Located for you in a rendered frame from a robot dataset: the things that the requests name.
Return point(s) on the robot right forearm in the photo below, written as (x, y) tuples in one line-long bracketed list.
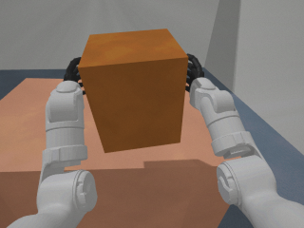
[(217, 107)]

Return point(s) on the robot left hand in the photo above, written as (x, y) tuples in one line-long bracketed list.
[(71, 72)]

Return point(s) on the robot right upper arm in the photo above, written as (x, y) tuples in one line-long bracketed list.
[(248, 183)]

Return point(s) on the robot left forearm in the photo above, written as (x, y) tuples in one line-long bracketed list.
[(65, 124)]

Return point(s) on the pedestal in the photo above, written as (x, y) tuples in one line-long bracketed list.
[(165, 186)]

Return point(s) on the carton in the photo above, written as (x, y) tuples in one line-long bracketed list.
[(135, 85)]

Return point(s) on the robot right hand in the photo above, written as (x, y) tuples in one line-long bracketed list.
[(196, 71)]

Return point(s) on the robot left upper arm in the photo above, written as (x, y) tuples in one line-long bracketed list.
[(63, 200)]

